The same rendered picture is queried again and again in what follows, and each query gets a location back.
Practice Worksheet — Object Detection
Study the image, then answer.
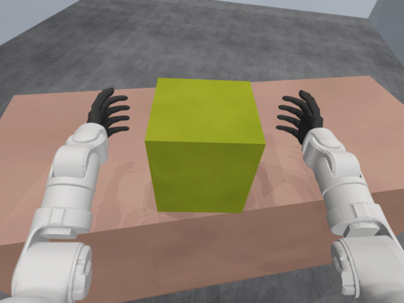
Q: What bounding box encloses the carton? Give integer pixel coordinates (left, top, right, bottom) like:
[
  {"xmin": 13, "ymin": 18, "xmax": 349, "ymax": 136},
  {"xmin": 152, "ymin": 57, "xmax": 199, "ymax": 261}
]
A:
[{"xmin": 145, "ymin": 78, "xmax": 266, "ymax": 213}]

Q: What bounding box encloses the robot left upper arm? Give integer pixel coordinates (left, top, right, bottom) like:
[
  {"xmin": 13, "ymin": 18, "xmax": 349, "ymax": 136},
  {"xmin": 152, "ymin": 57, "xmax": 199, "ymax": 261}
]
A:
[{"xmin": 0, "ymin": 242, "xmax": 92, "ymax": 303}]

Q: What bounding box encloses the robot right upper arm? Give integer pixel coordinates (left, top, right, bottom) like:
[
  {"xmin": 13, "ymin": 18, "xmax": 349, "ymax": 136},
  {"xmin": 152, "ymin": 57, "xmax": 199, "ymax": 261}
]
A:
[{"xmin": 331, "ymin": 235, "xmax": 404, "ymax": 303}]

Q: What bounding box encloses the left robot forearm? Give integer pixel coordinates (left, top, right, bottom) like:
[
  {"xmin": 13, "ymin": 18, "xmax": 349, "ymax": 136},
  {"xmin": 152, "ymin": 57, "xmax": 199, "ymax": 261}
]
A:
[{"xmin": 11, "ymin": 123, "xmax": 109, "ymax": 296}]

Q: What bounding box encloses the right robot forearm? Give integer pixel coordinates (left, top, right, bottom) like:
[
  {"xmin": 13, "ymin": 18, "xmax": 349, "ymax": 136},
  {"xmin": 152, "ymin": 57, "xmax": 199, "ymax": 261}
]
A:
[{"xmin": 302, "ymin": 128, "xmax": 404, "ymax": 256}]

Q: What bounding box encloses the robot right hand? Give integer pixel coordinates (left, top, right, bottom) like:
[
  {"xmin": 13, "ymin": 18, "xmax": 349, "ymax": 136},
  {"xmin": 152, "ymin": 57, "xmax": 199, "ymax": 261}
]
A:
[{"xmin": 276, "ymin": 90, "xmax": 323, "ymax": 145}]

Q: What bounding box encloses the pedestal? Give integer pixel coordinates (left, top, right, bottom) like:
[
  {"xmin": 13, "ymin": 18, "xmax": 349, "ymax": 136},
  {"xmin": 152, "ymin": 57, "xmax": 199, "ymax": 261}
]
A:
[{"xmin": 0, "ymin": 76, "xmax": 404, "ymax": 303}]

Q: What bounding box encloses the robot left hand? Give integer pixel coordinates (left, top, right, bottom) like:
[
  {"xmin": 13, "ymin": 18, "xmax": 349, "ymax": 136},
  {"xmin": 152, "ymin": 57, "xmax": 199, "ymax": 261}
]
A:
[{"xmin": 87, "ymin": 87, "xmax": 130, "ymax": 138}]

